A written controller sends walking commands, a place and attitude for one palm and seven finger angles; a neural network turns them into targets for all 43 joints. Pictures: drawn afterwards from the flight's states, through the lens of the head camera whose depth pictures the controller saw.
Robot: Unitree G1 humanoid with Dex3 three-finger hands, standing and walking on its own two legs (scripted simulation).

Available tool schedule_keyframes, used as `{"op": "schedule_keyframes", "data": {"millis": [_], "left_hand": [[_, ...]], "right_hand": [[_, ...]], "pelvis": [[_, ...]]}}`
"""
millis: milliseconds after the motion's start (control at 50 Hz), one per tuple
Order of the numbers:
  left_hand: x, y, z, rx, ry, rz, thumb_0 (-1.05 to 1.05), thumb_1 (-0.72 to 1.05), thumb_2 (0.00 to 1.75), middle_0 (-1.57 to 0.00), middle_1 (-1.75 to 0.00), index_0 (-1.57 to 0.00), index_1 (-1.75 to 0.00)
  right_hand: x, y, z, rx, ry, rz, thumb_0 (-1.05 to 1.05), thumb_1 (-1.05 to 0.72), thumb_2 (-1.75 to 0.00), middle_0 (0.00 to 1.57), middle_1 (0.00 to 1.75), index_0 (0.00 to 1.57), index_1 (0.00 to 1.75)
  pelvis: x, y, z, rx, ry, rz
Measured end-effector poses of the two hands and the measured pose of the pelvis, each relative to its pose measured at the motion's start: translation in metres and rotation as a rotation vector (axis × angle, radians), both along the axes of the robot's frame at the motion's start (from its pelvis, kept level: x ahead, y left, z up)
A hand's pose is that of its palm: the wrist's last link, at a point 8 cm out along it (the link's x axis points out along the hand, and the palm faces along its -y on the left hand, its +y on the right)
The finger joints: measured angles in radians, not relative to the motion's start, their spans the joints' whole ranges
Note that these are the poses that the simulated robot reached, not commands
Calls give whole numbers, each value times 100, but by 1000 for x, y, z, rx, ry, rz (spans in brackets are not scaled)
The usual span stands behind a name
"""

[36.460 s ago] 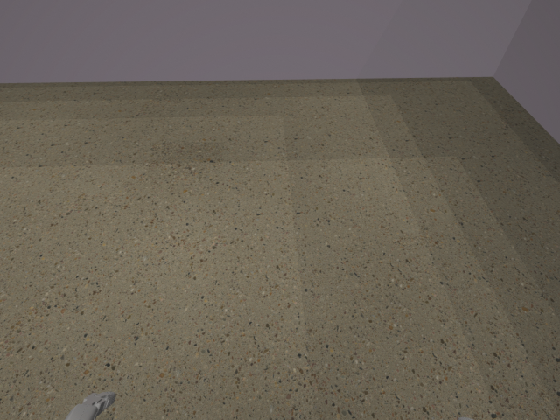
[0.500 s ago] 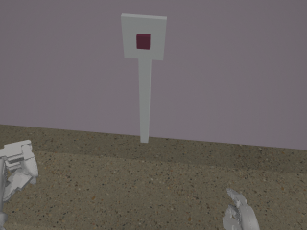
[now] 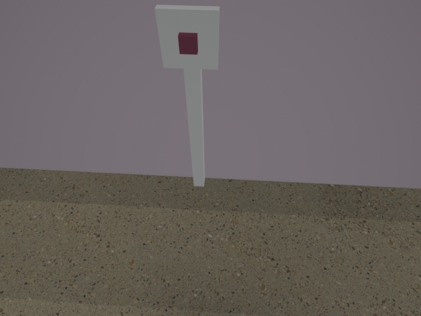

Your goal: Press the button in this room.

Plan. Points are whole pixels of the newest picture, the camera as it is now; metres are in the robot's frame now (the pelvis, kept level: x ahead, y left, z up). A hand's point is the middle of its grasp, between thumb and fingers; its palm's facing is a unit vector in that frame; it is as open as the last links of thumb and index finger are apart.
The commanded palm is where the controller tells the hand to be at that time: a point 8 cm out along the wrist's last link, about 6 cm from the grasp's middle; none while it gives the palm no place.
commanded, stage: let the arm hang, fingers relaxed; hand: left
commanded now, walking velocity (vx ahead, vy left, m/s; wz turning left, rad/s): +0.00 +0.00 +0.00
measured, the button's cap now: (188, 43) +0.85 +0.09 +0.10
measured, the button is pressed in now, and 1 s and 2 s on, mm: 0 0 0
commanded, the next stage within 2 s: stand and wait in 0.82 s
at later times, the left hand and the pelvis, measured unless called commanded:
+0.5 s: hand out of the picture +0.04 +0.21 -0.15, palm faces +0.01 -0.95 -0.32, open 7.0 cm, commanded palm none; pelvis +0.01 -0.02 +0.01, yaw +1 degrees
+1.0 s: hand out of the picture +0.07 +0.19 -0.15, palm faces +0.00 -0.96 -0.28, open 7.4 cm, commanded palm none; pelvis +0.03 -0.02 +0.02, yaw +0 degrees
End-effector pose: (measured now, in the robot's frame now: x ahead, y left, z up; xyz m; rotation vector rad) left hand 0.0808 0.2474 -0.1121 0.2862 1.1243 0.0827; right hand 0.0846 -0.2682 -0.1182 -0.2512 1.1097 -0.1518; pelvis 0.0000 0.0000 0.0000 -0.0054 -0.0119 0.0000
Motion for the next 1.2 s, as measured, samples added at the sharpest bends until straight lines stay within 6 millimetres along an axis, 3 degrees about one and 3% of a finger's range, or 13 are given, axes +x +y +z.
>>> {"op": "schedule_keyframes", "data": {"millis": [40,140,260,340,460,600,700,880,1200], "left_hand": [[-26,-14,-15,-45,87,44,1,91,90,-99,-118,-99,-119],[-68,-10,-22,-30,200,131,1,90,90,-82,-99,-80,-102],[-89,2,-14,18,283,156,1,90,90,-60,-75,-60,-77],[-82,9,-8,49,276,165,1,91,90,-46,-59,-46,-61],[-54,13,-2,67,213,159,1,91,90,-29,-41,-29,-42],[-17,4,0,47,139,131,0,91,90,-22,-32,-22,-33],[-2,-6,-1,23,118,115,0,91,90,-20,-30,-20,-31],[-2,-13,-4,4,144,116,0,91,90,-20,-30,-20,-31],[-14,2,2,56,201,137,0,91,90,-20,-30,-20,-30]], "right_hand": [[-23,-5,-1,-15,87,-15,0,-91,-90,20,30,21,30],[-69,-8,-4,-18,262,-40,0,-91,-90,20,30,20,30],[-87,-1,-12,23,315,-75,0,-91,-90,20,30,20,30],[-83,5,-17,49,308,-78,0,-91,-90,20,30,20,30],[-64,9,-20,70,269,-70,0,-91,-90,20,30,21,30],[-38,6,-16,64,217,-62,0,-91,-90,20,30,21,30],[-25,2,-12,52,193,-59,0,-91,-90,20,30,20,30],[-17,-4,-8,36,197,-57,0,-91,-90,20,30,20,30],[-13,-19,-7,15,224,-61,0,-91,-90,20,30,21,30]], "pelvis": [[-1,-4,1,-2,-1,5],[0,-12,5,-9,-3,20],[3,-16,8,-11,-15,19],[6,-17,9,-9,-22,17],[10,-18,11,-4,-26,15],[17,-18,13,0,-28,11],[21,-19,15,2,-27,8],[27,-21,16,3,-24,7],[34,-25,18,4,-21,3]]}}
